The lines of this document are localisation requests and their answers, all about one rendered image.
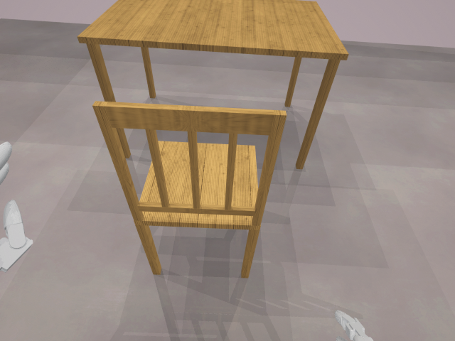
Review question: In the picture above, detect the table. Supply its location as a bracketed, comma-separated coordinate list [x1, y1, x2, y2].
[77, 0, 349, 169]

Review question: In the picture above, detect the chair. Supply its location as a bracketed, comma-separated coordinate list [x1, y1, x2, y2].
[92, 101, 287, 278]

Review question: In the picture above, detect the left robot hand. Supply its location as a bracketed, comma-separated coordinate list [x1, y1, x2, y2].
[0, 142, 33, 273]

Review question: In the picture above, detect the right robot hand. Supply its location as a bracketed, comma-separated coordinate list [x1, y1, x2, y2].
[335, 310, 373, 341]

